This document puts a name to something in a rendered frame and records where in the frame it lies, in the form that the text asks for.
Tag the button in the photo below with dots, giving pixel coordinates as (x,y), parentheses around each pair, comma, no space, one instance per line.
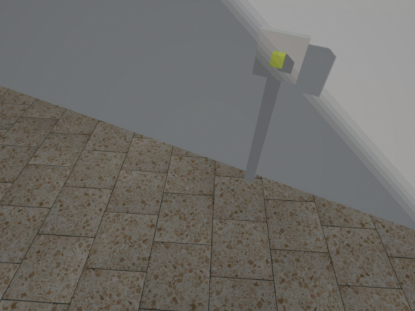
(277,59)

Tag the panel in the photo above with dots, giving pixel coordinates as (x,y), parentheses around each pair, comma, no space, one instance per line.
(295,46)

